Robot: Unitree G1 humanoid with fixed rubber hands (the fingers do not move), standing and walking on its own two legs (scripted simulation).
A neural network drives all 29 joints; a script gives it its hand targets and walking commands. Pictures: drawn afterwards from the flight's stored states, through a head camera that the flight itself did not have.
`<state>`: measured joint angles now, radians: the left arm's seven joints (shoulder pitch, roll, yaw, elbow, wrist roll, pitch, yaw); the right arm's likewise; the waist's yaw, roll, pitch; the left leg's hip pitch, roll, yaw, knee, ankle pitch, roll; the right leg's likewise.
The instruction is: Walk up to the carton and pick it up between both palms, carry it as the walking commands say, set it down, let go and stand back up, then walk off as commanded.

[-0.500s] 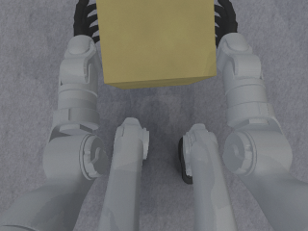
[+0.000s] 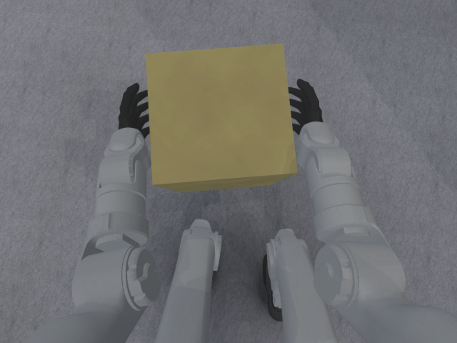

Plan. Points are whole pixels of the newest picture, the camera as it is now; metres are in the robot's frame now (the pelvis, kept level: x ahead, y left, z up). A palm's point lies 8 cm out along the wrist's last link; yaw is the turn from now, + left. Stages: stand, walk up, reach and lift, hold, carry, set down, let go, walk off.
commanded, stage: reach and lift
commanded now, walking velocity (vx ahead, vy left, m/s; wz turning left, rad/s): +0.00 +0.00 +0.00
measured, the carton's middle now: (221, 133) +0.47 +0.07 -0.14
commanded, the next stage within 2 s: none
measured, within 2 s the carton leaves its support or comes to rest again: neither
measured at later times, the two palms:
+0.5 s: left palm (118, 125) +0.42 +0.21 +0.01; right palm (332, 119) +0.45 -0.09 +0.01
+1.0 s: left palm (92, 123) +0.40 +0.21 +0.08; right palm (355, 110) +0.43 -0.09 +0.08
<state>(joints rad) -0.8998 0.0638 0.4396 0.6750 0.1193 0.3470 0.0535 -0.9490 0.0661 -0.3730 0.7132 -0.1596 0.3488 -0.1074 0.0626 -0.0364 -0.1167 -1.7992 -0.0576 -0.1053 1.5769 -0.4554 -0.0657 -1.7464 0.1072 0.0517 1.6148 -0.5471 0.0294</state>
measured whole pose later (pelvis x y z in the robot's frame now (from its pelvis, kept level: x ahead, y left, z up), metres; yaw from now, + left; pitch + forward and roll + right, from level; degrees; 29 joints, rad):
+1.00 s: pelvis +0.05 +0.00 +0.13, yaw +2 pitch +28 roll -1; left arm -0.55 -0.04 0.39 0.57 0.15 0.34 0.04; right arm -0.59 0.15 -0.32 0.61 -0.20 0.33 -0.07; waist 0.06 -0.03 -0.16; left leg -1.19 -0.04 -0.12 1.08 -0.37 -0.05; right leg -1.14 0.08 0.06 1.11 -0.45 0.00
